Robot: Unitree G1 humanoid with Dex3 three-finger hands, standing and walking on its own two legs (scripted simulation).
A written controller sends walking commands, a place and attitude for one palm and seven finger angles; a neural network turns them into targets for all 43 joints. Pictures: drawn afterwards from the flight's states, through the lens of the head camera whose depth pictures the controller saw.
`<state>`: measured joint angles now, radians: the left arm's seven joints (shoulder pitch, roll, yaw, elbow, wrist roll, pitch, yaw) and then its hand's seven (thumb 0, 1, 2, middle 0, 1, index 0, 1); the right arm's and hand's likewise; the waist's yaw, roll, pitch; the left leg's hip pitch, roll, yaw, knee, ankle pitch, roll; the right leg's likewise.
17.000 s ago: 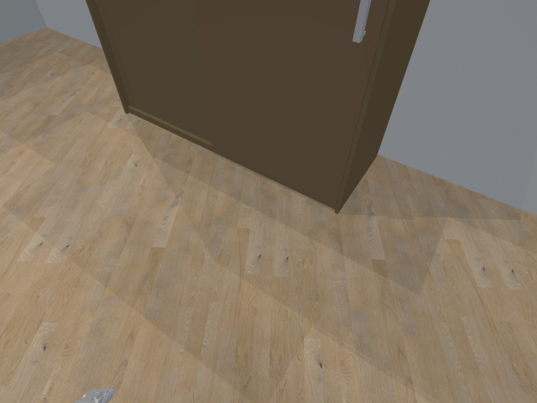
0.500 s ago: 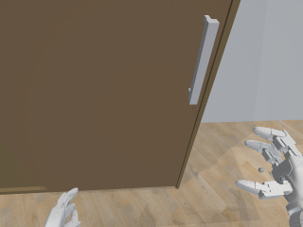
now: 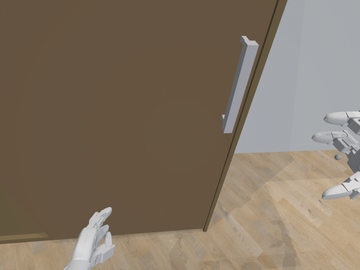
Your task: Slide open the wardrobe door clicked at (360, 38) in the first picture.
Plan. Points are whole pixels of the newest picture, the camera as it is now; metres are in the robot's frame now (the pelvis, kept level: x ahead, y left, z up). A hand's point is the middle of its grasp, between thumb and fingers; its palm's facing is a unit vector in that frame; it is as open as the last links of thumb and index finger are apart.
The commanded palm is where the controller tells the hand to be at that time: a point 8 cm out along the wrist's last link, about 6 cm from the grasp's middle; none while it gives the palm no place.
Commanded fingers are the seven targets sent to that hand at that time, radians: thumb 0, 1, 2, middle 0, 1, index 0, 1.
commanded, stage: raise the hand with hooked fingers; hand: right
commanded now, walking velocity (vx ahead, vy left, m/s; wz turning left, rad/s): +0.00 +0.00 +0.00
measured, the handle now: (234, 88) +0.49 -0.13 +0.19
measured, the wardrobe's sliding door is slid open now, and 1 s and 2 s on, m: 0.00 0.00 0.00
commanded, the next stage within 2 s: move the hooked fingers beside the handle in 0.56 s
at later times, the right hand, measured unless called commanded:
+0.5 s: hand (345, 144) +0.28 -0.29 +0.21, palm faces +0.10 +0.99 -0.09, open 14.0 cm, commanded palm +0.24 -0.32 +0.22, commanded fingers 0.00 0.50 -0.30 0.30 1.20 0.30 1.20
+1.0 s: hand (317, 137) +0.31 -0.25 +0.21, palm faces -0.03 +1.00 -0.09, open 14.0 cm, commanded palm +0.28 -0.30 +0.22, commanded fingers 0.00 0.50 -0.30 0.30 1.20 0.30 1.20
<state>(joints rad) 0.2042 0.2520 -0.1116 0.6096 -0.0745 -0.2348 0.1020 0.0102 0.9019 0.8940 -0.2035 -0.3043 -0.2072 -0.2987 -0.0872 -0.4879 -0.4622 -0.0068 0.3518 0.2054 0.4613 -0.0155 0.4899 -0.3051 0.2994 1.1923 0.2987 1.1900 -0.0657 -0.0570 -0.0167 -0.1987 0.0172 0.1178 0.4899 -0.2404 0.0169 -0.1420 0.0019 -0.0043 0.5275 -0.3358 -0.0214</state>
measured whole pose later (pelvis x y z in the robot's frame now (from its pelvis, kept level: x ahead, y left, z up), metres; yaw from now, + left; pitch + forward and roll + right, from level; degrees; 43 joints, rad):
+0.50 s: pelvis +0.00 +0.00 +0.00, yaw +1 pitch -3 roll +1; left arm 0.22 0.29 -0.08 0.60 -0.10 -0.22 0.10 0.01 0.90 0.89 -0.20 -0.30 -0.20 -0.30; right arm -0.19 -0.53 -0.51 0.11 0.33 0.28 0.43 -0.02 0.50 -0.30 0.30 1.20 0.30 1.20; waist -0.05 -0.06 -0.02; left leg -0.20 0.01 0.10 0.49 -0.23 0.02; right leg -0.14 0.00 -0.02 0.52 -0.33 -0.02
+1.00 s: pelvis +0.00 +0.00 +0.00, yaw +0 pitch -2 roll +1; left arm 0.21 0.27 -0.10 0.62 -0.08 -0.21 0.10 0.01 0.90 0.89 -0.20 -0.30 -0.21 -0.30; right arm -0.25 -0.47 -0.40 0.12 0.31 0.26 0.44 -0.02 0.50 -0.30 0.30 1.20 0.30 1.20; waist -0.04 -0.06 -0.02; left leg -0.21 0.03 0.11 0.48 -0.23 0.01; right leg -0.14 0.01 -0.01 0.49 -0.32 -0.03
